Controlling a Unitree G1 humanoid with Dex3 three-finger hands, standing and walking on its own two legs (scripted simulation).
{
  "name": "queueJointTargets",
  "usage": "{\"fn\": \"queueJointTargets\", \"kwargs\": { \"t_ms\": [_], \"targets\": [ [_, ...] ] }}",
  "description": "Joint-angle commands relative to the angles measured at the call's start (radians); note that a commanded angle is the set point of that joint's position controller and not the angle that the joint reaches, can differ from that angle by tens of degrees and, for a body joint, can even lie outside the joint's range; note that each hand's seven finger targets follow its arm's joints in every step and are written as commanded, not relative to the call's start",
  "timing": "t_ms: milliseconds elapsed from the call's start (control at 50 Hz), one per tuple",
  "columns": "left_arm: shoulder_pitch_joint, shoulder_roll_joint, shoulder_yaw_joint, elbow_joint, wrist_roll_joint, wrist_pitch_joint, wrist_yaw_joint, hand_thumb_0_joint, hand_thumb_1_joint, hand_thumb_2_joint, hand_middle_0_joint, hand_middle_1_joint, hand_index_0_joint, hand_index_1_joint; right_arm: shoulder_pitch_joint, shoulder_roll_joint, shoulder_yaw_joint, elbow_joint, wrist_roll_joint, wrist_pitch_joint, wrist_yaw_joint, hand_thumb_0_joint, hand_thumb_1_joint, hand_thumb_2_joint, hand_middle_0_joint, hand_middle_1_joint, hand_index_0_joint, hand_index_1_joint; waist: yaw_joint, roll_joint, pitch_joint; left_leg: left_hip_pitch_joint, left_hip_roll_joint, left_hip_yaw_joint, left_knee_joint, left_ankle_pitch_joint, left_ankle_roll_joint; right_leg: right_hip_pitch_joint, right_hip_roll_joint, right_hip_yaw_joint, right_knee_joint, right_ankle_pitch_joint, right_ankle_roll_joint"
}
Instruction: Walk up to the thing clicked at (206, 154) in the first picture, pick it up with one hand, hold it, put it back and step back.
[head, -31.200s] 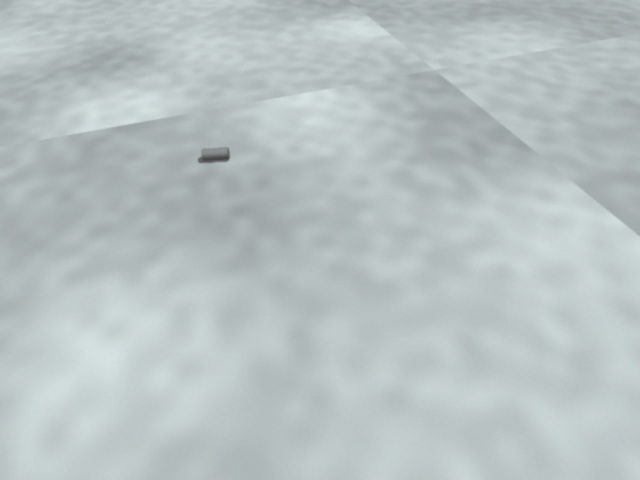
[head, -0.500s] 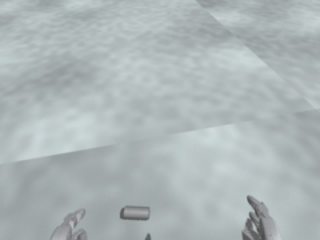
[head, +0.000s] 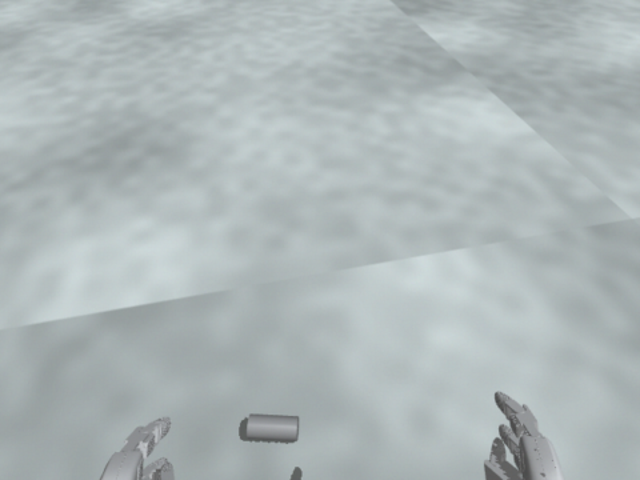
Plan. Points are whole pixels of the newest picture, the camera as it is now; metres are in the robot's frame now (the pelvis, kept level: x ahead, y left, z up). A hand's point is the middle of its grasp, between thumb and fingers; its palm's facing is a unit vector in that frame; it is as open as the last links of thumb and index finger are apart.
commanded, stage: home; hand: left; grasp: from above
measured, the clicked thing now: (273, 427) +0.42 +0.13 -0.68
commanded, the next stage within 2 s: stand in 0.40 s
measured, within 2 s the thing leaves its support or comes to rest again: neither
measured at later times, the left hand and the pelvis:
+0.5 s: hand out of the picture +0.16 +0.18 -0.04, palm faces +0.05 -0.98 -0.20, open 7.4 cm; pelvis +0.00 +0.00 +0.00, yaw +0 degrees
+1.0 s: hand out of the picture +0.03 +0.24 -0.11, palm faces +0.06 -0.95 -0.31, open 7.4 cm; pelvis -0.01 +0.01 +0.05, yaw +0 degrees
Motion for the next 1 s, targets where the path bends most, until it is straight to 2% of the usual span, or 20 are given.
{"fn": "queueJointTargets", "kwargs": {
  "t_ms": [0,80,120,240,320,440,460,480,500,520,540,560,580,620,720,760,840,880,940,980],
  "targets": [
    [-0.026,0.107,0.061,-0.207,0.005,-0.058,0.010,0.000,0.900,0.900,-0.200,-0.302,-0.200,-0.301,-0.063,-0.125,-0.050,-0.160,-0.001,-0.060,-0.016,0.000,-0.902,-0.899,0.199,0.299,0.199,0.299,-0.001,0.019,-0.081,0.095,-0.026,0.019,-0.167,0.246,0.024,0.060,0.028,-0.029,-0.139,0.200,-0.025],
    [-0.011,0.098,0.057,-0.186,0.006,-0.055,0.009,0.000,0.900,0.900,-0.200,-0.302,-0.200,-0.301,-0.062,-0.128,-0.051,-0.165,-0.001,-0.058,-0.015,0.000,-0.902,-0.899,0.199,0.299,0.199,0.299,-0.005,-0.008,-0.075,0.086,-0.027,0.016,-0.166,0.230,0.027,0.060,0.028,-0.030,-0.144,0.191,-0.024],
    [-0.018,0.103,0.059,-0.202,0.006,-0.058,0.009,0.000,0.900,0.900,-0.200,-0.302,-0.200,-0.301,-0.058,-0.125,-0.052,-0.163,-0.002,-0.054,-0.015,0.000,-0.902,-0.899,0.199,0.299,0.199,0.299,-0.006,0.013,-0.115,0.106,-0.030,0.022,-0.156,0.267,0.026,0.075,0.026,-0.024,-0.140,0.226,-0.024],
    [-0.015,0.099,0.054,-0.199,0.007,-0.056,0.008,0.000,0.900,0.900,-0.200,-0.301,-0.200,-0.301,-0.059,-0.131,-0.054,-0.161,-0.003,-0.054,-0.012,0.000,-0.902,-0.899,0.199,0.299,0.199,0.299,-0.005,0.021,-0.102,0.110,-0.022,0.008,-0.168,0.300,0.019,0.068,0.029,-0.034,-0.122,0.235,-0.029],
    [-0.021,0.105,0.060,-0.186,0.008,-0.054,0.009,0.000,0.900,0.900,-0.200,-0.302,-0.200,-0.301,-0.068,-0.127,-0.050,-0.165,-0.001,-0.050,-0.011,0.000,-0.902,-0.899,0.199,0.299,0.199,0.299,-0.001,0.007,-0.063,0.084,-0.025,0.012,-0.176,0.215,0.025,0.055,0.028,-0.030,-0.143,0.173,-0.026],
    [-0.026,0.099,0.054,-0.190,0.007,-0.050,0.008,0.000,0.900,0.900,-0.200,-0.301,-0.200,-0.301,-0.067,-0.124,-0.049,-0.170,0.000,-0.053,-0.013,0.000,-0.902,-0.899,0.199,0.299,0.199,0.299,-0.014,-0.006,-0.066,0.081,-0.031,0.023,-0.165,0.190,0.031,0.053,0.025,-0.025,-0.156,0.161,-0.021],
    [-0.033,0.105,0.061,-0.208,0.004,-0.052,0.008,0.000,0.900,0.900,-0.200,-0.301,-0.200,-0.300,-0.066,-0.127,-0.050,-0.171,0.000,-0.055,-0.012,0.000,-0.902,-0.899,0.199,0.299,0.199,0.299,-0.005,0.015,-0.081,0.086,-0.029,0.018,-0.172,0.192,0.028,0.053,0.027,-0.027,-0.149,0.159,-0.024],
    [-0.315,0.190,0.057,0.142,0.123,-0.266,0.048,0.000,0.900,0.900,-0.200,-0.302,-0.200,-0.301,-0.135,-0.234,-0.088,0.089,-0.121,0.058,0.048,0.000,-0.902,-0.899,0.199,0.299,0.199,0.299,0.072,-0.057,0.150,0.121,0.010,-0.021,-0.241,0.399,0.073,0.231,-0.046,0.045,-0.178,0.180,-0.064],
    [-0.212,0.204,0.076,0.330,0.125,-0.334,0.043,0.000,0.900,0.900,-0.200,-0.300,-0.200,-0.301,-0.146,-0.250,-0.109,0.081,-0.121,0.101,0.079,0.000,-0.900,-0.900,0.200,0.300,0.200,0.300,0.073,-0.103,0.076,0.184,0.000,0.011,-0.233,0.384,0.082,0.250,-0.059,0.106,-0.224,0.172,-0.091],
    [-0.214,0.213,0.069,0.379,0.125,-0.366,0.036,0.000,0.900,0.900,-0.200,-0.300,-0.200,-0.301,-0.132,-0.249,-0.109,0.060,-0.126,0.123,0.095,0.000,-0.900,-0.900,0.200,0.300,0.200,0.300,0.049,-0.101,0.080,0.192,-0.010,-0.006,-0.242,0.343,0.082,0.218,-0.058,0.133,-0.242,0.150,-0.110],
    [-0.215,0.219,0.058,0.431,0.128,-0.390,0.032,0.000,0.900,0.900,-0.200,-0.300,-0.200,-0.301,-0.133,-0.254,-0.109,0.070,-0.117,0.134,0.112,0.000,-0.900,-0.900,0.200,0.300,0.200,0.300,0.054,-0.073,0.047,0.235,-0.011,-0.023,-0.254,0.317,0.083,0.260,-0.067,0.134,-0.234,0.162,-0.109],
    [-0.240,0.217,0.055,0.467,0.132,-0.405,0.026,0.000,0.900,0.900,-0.200,-0.300,-0.200,-0.301,-0.119,-0.232,-0.107,0.105,-0.092,0.140,0.131,0.000,-0.900,-0.900,0.200,0.300,0.200,0.300,0.055,-0.070,0.030,0.259,-0.018,-0.014,-0.268,0.294,0.080,0.285,-0.082,0.140,-0.233,0.194,-0.102],
    [-0.268,0.210,0.056,0.511,0.124,-0.407,0.020,0.000,0.900,0.900,-0.200,-0.300,-0.200,-0.301,-0.122,-0.218,-0.101,0.124,-0.071,0.148,0.147,0.000,-0.900,-0.900,0.200,0.300,0.200,0.300,0.060,-0.094,0.053,0.270,-0.025,-0.001,-0.290,0.234,0.079,0.268,-0.087,0.140,-0.264,0.144,-0.090],
    [-0.291,0.211,0.060,0.595,0.111,-0.417,0.019,0.000,0.900,0.900,-0.200,-0.300,-0.200,-0.301,-0.135,-0.218,-0.110,0.150,-0.056,0.155,0.161,0.000,-0.900,-0.900,0.200,0.300,0.200,0.300,0.064,-0.090,0.042,0.308,-0.018,-0.010,-0.302,0.276,0.074,0.289,-0.088,0.127,-0.290,0.180,-0.076],
    [-0.315,0.191,0.060,0.794,0.104,-0.451,0.021,0.000,0.900,0.900,-0.200,-0.300,-0.200,-0.301,-0.154,-0.226,-0.117,0.236,-0.064,0.181,0.165,0.000,-0.900,-0.900,0.200,0.300,0.200,0.300,0.072,0.005,0.081,0.365,0.027,-0.071,-0.422,0.283,0.083,0.336,-0.068,0.077,-0.325,0.207,-0.045],
    [-0.323,0.197,0.061,0.857,0.101,-0.464,0.021,0.000,0.900,0.900,-0.200,-0.300,-0.200,-0.301,-0.137,-0.219,-0.116,0.265,-0.057,0.188,0.160,0.000,-0.900,-0.900,0.200,0.300,0.200,0.300,0.058,-0.025,0.082,0.405,0.023,-0.054,-0.430,0.370,0.074,0.373,-0.075,0.083,-0.357,0.288,-0.046],
    [-0.320,0.203,0.058,0.967,0.094,-0.471,0.023,0.000,0.900,0.900,-0.200,-0.300,-0.200,-0.301,-0.126,-0.229,-0.114,0.324,-0.051,0.202,0.149,0.000,-0.900,-0.900,0.200,0.300,0.200,0.300,0.054,-0.022,0.124,0.445,0.030,-0.056,-0.502,0.391,0.065,0.428,-0.080,0.085,-0.429,0.336,-0.046],
    [-0.318,0.202,0.055,1.010,0.090,-0.469,0.023,0.000,0.900,0.900,-0.200,-0.300,-0.200,-0.301,-0.135,-0.239,-0.112,0.347,-0.050,0.208,0.145,0.000,-0.900,-0.900,0.200,0.300,0.200,0.300,0.058,0.008,0.153,0.460,0.042,-0.071,-0.565,0.346,0.065,0.442,-0.076,0.081,-0.472,0.305,-0.040],
    [-0.330,0.203,0.052,1.067,0.089,-0.467,0.023,0.000,0.900,0.900,-0.200,-0.300,-0.200,-0.301,-0.130,-0.246,-0.107,0.382,-0.044,0.211,0.142,0.000,-0.900,-0.900,0.200,0.300,0.200,0.300,0.052,0.013,0.164,0.484,0.055,-0.081,-0.629,0.356,0.059,0.487,-0.076,0.073,-0.507,0.310,-0.034],
    [-0.325,0.205,0.051,1.101,0.088,-0.462,0.022,0.000,0.900,0.900,-0.200,-0.300,-0.200,-0.301,-0.136,-0.255,-0.107,0.402,-0.043,0.213,0.141,0.000,-0.900,-0.900,0.200,0.300,0.200,0.300,0.057,0.026,0.198,0.474,0.061,-0.098,-0.692,0.274,0.054,0.500,-0.070,0.064,-0.522,0.281,-0.028]
  ]
}}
